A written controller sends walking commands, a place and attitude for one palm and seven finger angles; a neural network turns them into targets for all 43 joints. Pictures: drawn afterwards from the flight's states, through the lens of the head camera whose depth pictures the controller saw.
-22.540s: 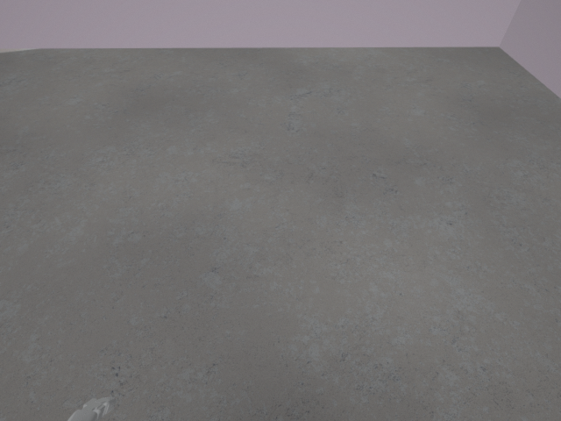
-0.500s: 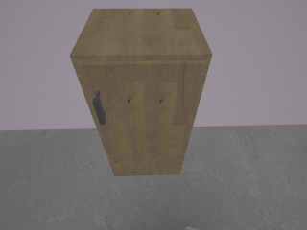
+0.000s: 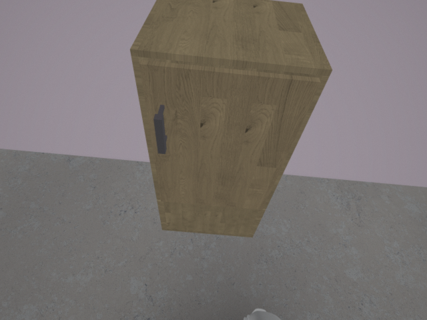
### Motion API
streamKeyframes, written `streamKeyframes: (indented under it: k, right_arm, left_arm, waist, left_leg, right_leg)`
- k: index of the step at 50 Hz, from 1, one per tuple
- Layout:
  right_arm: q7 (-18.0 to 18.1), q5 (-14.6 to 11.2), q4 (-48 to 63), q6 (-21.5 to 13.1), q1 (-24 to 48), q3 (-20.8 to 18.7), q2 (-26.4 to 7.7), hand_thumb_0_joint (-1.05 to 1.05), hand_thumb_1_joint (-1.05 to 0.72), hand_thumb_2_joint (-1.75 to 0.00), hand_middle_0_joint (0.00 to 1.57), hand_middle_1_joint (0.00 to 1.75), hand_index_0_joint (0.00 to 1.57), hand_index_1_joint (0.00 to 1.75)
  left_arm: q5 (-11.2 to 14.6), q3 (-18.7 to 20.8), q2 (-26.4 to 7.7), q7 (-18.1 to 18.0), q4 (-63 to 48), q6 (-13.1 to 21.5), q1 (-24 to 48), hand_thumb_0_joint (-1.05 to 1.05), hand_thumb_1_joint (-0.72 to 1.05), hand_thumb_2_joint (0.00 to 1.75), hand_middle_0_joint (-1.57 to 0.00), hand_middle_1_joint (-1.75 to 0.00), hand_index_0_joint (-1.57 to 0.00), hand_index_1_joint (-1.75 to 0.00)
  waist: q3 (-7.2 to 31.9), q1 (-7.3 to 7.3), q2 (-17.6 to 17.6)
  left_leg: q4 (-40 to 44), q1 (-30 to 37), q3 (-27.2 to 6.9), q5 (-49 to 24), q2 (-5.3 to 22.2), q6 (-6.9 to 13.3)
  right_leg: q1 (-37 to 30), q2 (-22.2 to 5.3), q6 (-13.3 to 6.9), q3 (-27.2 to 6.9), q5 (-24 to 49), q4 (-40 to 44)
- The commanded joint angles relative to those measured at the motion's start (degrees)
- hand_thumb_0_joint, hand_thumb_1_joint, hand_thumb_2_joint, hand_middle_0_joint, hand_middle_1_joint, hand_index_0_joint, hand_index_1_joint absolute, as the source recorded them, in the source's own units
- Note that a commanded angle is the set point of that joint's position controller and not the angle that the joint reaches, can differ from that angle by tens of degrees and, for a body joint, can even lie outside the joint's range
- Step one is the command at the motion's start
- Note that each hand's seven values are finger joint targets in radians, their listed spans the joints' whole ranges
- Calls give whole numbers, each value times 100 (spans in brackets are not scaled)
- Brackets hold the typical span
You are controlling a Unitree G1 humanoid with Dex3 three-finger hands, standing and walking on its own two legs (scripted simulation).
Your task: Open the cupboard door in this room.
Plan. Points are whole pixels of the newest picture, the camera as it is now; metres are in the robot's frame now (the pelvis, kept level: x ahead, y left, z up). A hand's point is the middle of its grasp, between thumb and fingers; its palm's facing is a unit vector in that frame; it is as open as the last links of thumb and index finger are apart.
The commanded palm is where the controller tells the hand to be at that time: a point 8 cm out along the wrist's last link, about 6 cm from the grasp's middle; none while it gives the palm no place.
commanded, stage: come to a stop and stand still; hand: left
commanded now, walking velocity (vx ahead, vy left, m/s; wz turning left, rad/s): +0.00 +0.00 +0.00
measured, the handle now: (161, 129) +0.56 +0.17 -0.01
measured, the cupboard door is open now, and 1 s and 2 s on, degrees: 0 0 0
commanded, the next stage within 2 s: look again from close up in 0.78 s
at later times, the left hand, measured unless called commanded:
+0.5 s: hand out of the picture -0.05 +0.18 -0.15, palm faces +0.00 -0.99 -0.17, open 7.4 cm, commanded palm none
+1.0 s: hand out of the picture -0.09 +0.18 -0.16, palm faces +0.01 -0.99 -0.17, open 7.4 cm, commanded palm none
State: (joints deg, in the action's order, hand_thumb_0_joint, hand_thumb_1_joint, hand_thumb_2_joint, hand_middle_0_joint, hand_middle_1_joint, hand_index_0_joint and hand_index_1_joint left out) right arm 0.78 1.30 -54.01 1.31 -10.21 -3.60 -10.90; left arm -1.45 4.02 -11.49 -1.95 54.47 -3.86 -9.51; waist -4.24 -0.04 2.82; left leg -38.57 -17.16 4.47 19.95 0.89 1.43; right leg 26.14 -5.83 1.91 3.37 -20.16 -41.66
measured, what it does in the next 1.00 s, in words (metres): steps on the spot: right foot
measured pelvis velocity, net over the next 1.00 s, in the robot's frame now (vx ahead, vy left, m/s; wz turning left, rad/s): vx -0.04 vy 0.03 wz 0.00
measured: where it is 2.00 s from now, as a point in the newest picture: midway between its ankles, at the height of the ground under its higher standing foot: outside the picture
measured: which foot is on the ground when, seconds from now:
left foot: down 0.00-1.00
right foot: up 0.00-0.28, down 0.30-1.00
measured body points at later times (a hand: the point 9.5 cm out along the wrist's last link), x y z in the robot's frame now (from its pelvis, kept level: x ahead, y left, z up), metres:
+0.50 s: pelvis -0.03 +0.03 +0.02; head -0.04 +0.02 +0.47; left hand -0.05 +0.23 -0.14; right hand -0.05 -0.19 -0.14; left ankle +0.01 +0.09 -0.72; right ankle -0.07 -0.09 -0.72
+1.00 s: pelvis -0.04 +0.03 +0.01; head -0.04 +0.03 +0.46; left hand -0.09 +0.23 -0.15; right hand -0.07 -0.18 -0.15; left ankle +0.02 +0.09 -0.72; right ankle -0.07 -0.09 -0.72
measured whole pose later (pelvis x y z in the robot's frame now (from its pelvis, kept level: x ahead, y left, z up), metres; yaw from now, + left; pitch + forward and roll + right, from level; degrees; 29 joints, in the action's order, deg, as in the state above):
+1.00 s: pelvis -0.04 +0.03 +0.01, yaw +0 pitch -1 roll -2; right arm 0.5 1.2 -61.7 0.4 -19.4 -0.4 -7.3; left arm -1.3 -0.7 -5.9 -2.9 63.2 1.2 -23.0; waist -0.8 2.0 -1.9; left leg -31.3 -19.6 5.1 11.5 -0.5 4.1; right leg 10.9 0.4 -0.5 3.5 -17.9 -29.3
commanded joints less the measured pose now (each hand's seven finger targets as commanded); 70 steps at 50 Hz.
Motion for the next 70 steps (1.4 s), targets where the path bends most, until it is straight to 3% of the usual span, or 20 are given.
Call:
streamKeyframes:
  k: [1,3,4,10,12,14,16,18,19,25,29,43,44,45,46,48,49,53,57,70]
  right_arm:
    - [93,92,313,-32,115,-81,-810,0,-90,-90,20,30,20,30]
    - [108,37,333,-102,139,-7,-683,0,-90,-90,20,30,20,30]
    - [117,20,282,-121,-12,7,-662,0,-90,-90,20,30,20,30]
    - [152,-4,-156,-121,-764,9,-587,0,-90,-90,20,30,20,30]
    - [135,-34,-269,-119,-780,25,-595,0,-90,-90,20,30,20,30]
    - [113,-107,-371,-138,-745,85,-390,0,-90,-90,20,30,20,30]
    - [84,-126,-397,-138,-661,153,-200,0,-90,-90,20,30,20,30]
    - [74,-88,-556,-130,-768,164,-203,0,-90,-90,20,30,20,30]
    - [78,-90,-639,-134,-782,169,-271,0,-90,-90,20,30,20,30]
    - [73,-85,-952,-88,-903,211,-227,0,-90,-90,20,30,20,30]
    - [82,-70,-1027,-69,-982,194,-188,0,-90,-90,20,30,20,30]
    - [113,-74,-1124,-110,-1233,184,-27,0,-90,-90,20,30,20,30]
    - [19,-35,-575,-222,-650,272,-327,0,-90,-90,20,30,20,30]
    - [-46,-36,-445,-183,-911,248,-106,0,-90,-90,20,30,20,30]
    - [-48,-3,-554,-151,-1111,212,-94,0,-90,-90,20,30,20,30]
    - [-52,14,-578,-180,-1427,266,-6,0,-90,-90,20,30,20,30]
    - [-35,11,-526,-214,-1404,286,4,0,-90,-90,20,30,20,30]
    - [14,-33,-368,-259,-1031,277,-182,0,-90,-90,20,30,20,30]
    - [16,-53,-423,-286,-1002,275,-287,0,-90,-90,20,30,20,30]
    - [72,-66,-578,-414,-771,291,-472,0,-90,-90,20,30,20,30]
  left_arm:
    - [-37,106,-339,34,-288,11,-231,0,90,90,-20,-30,-20,-30]
    - [-44,68,-288,67,-53,69,-713,0,90,90,-20,-30,-20,-30]
    - [-26,41,-269,62,-3,93,-760,0,90,90,-20,-30,-20,-30]
    - [27,-166,-92,27,59,182,-662,0,90,90,-20,-30,-20,-30]
    - [45,-194,-34,-13,276,214,-1044,0,90,90,-20,-30,-20,-30]
    - [44,-210,-179,-61,512,294,-1320,0,90,90,-20,-30,-20,-30]
    - [60,-245,-295,-79,594,348,-1308,0,90,90,-20,-30,-20,-30]
    - [58,-274,-209,-77,655,427,-1166,0,90,90,-20,-30,-20,-30]
    - [72,-303,-147,-83,663,437,-1133,0,90,90,-20,-30,-20,-30]
    - [64,-336,-13,-99,804,391,-1395,0,90,90,-20,-30,-20,-30]
    - [51,-328,42,-98,871,373,-1587,0,90,90,-20,-30,-20,-30]
    - [37,-330,237,-106,956,419,-1844,0,90,90,-20,-30,-20,-30]
    - [-86,-427,-44,-249,933,598,-1814,0,90,90,-20,-30,-20,-30]
    - [-11,-375,-192,-204,647,626,-1553,0,90,90,-20,-30,-20,-30]
    - [-5,-345,-182,-172,540,624,-1343,0,90,90,-20,-30,-20,-30]
    - [31,-348,-163,-142,470,678,-1328,0,90,90,-20,-30,-20,-30]
    - [46,-343,-122,-128,487,672,-1397,0,90,90,-20,-30,-20,-30]
    - [16,-399,107,-94,603,596,-1675,0,90,90,-20,-30,-20,-30]
    - [25,-418,53,-92,575,594,-1594,0,90,90,-20,-30,-20,-30]
    - [41,-353,-306,-76,498,573,-1336,0,90,90,-20,-30,-20,-30]
  waist:
    - [-214,-114,-1291]
    - [17,-211,-865]
    - [128,-144,-781]
    - [482,187,-832]
    - [521,51,-634]
    - [505,-2,-381]
    - [201,71,-69]
    - [338,159,531]
    - [228,153,548]
    - [-348,91,-275]
    - [-373,37,-438]
    - [-239,52,-332]
    - [-638,-122,289]
    - [-190,159,343]
    - [-258,317,-97]
    - [207,376,-890]
    - [287,315,-1010]
    - [-116,11,-419]
    - [-283,25,72]
    - [330,-1,-328]
  left_leg:
    - [2813,-1065,-1634,240,1430,697]
    - [2589,-403,-1155,-392,1106,576]
    - [2535,-24,-1078,-658,1029,561]
    - [2449,1209,-1544,-1421,1334,851]
    - [2367,986,-1476,-1390,1226,681]
    - [2080,500,-1144,-1288,808,238]
    - [1952,558,-737,-948,389,-56]
    - [1830,979,-644,-1312,435,-11]
    - [1850,1020,-638,-1389,470,11]
    - [2373,623,-858,-197,550,37]
    - [2568,351,-974,344,566,37]
    - [2496,447,-956,156,601,51]
    - [1245,-253,-620,-706,515,-77]
    - [1073,121,-569,-36,297,-80]
    - [937,216,-558,-16,219,-37]
    - [970,434,-585,-306,249,24]
    - [1216,336,-765,-234,340,95]
    - [1898,-368,-1179,377,573,300]
    - [1955,-181,-1052,69,561,274]
    - [1679,661,-728,-1704,590,250]
  right_leg:
    - [34,343,-79,-648,-266,-2140]
    - [193,379,-26,-519,111,-2248]
    - [173,368,17,-481,135,-2064]
    - [-628,316,9,-193,-645,552]
    - [-1286,353,-59,-179,-42,1494]
    - [-2051,74,-226,-543,967,2354]
    - [-1516,-418,-527,-993,911,2399]
    - [-1297,-267,-495,-925,1102,2349]
    - [-1229,-249,-438,-874,1130,2356]
    - [-955,-14,-332,-736,117,2384]
    - [-1028,73,-327,-662,-43,2307]
    - [-882,91,-349,-677,71,2259]
    - [-918,-14,-420,-605,846,2291]
    - [-458,-249,-560,-1004,-948,2602]
    - [-140,-266,-667,-1109,-1417,2555]
    - [-340,-171,-741,-885,-806,2141]
    - [-527,7,-712,-766,-600,1904]
    - [-997,273,-570,-466,-143,1594]
    - [-923,186,-520,-594,107,1753]
    - [-1343,31,-427,-627,1095,1819]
